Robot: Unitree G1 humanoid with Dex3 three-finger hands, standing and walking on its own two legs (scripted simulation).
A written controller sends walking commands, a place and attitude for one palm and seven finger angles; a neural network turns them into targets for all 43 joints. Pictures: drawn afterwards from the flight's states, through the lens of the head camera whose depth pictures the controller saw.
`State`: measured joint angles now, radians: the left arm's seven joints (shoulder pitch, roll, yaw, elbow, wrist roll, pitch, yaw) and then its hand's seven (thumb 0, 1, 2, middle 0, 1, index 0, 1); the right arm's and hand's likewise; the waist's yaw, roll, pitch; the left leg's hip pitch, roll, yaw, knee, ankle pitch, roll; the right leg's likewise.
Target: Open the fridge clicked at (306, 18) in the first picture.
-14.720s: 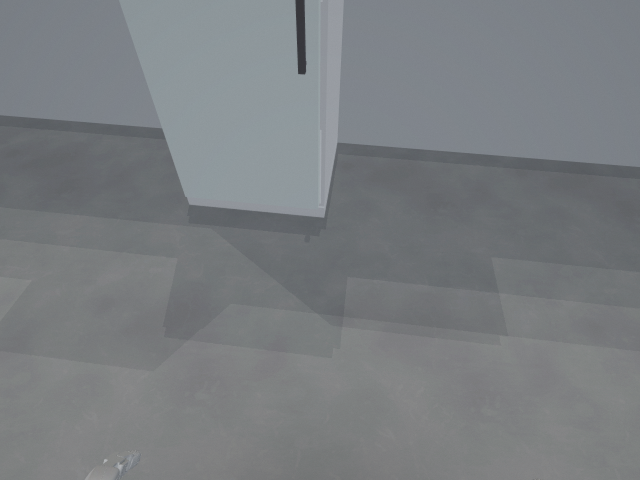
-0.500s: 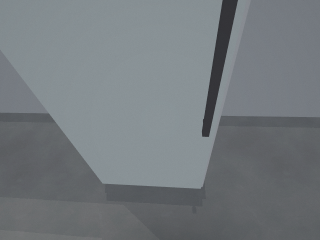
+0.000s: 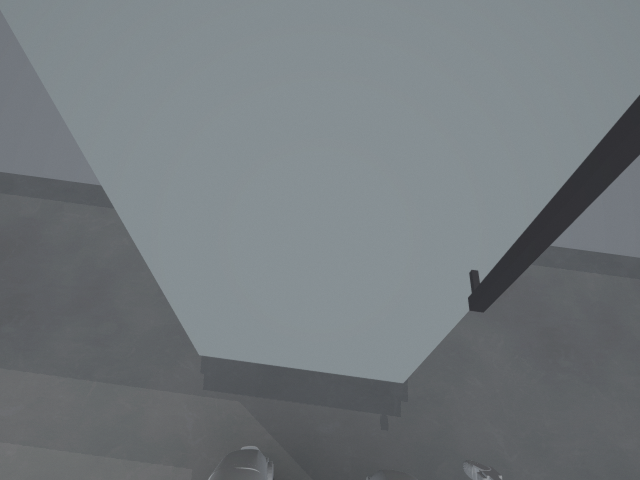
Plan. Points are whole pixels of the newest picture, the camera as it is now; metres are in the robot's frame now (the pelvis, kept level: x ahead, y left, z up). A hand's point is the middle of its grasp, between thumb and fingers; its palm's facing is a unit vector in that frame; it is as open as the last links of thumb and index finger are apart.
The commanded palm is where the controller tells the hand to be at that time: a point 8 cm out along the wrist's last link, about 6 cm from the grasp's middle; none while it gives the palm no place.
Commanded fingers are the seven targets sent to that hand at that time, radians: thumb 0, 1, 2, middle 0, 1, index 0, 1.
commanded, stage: come to a stop and stand still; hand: right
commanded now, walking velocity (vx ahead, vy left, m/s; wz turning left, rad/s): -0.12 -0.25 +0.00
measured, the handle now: (543, 210) +0.40 -0.20 +0.15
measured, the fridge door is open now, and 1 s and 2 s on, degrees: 0 0 0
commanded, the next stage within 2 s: look again from close up in 1.30 s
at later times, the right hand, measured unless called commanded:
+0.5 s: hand out of the picture -0.07 -0.24 -0.16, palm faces +0.11 +0.98 -0.18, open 7.3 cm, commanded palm none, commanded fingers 0.00 -0.90 -0.90 0.20 0.30 0.20 0.30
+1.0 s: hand out of the picture -0.03 -0.16 -0.16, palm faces +0.06 +0.97 -0.22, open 7.1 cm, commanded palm none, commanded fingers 0.00 -0.90 -0.90 0.20 0.30 0.20 0.30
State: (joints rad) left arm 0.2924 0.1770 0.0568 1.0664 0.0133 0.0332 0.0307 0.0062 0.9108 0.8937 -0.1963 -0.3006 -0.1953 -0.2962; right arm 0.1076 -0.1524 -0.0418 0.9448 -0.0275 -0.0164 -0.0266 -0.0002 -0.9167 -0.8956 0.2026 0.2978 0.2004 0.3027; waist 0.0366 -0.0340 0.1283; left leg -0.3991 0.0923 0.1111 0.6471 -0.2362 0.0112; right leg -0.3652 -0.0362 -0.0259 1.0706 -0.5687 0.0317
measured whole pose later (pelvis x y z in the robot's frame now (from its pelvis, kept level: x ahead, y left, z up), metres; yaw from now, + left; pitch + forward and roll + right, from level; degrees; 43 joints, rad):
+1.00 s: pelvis -0.06 +0.02 +0.01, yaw -2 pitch -1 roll +0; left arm 0.39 0.10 0.01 1.17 0.02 0.01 0.03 0.01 0.91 0.89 -0.20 -0.30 -0.19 -0.30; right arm 0.25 -0.16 -0.03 1.10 -0.01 -0.01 -0.05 0.01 -0.97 -0.90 0.20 0.30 0.20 0.30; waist 0.04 -0.01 0.00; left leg -0.16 -0.01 0.10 0.48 -0.31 0.04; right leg -0.22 -0.09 -0.04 0.50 -0.25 0.05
